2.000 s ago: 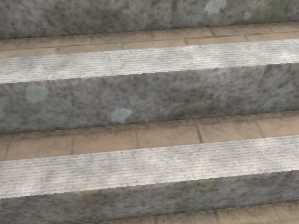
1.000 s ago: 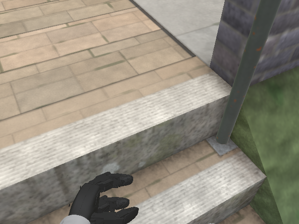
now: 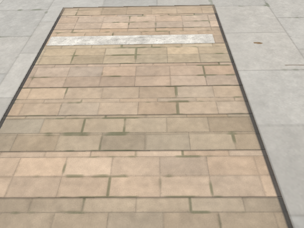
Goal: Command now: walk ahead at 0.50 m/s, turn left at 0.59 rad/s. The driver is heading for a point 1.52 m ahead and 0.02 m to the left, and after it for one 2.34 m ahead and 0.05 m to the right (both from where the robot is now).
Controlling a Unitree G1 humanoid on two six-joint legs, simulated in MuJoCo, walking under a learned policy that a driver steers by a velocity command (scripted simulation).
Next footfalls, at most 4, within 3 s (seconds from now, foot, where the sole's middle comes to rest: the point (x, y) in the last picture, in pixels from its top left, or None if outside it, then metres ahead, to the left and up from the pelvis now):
0.14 right None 0.26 -0.16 -0.52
0.72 left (113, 218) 0.54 0.14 -0.52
1.04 right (174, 200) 0.59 -0.09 -0.52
2.38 left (87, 172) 0.75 0.26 -0.52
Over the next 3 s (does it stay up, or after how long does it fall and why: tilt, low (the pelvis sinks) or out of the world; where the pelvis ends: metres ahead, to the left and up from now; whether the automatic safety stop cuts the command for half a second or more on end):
stays up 0.94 0.10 0.24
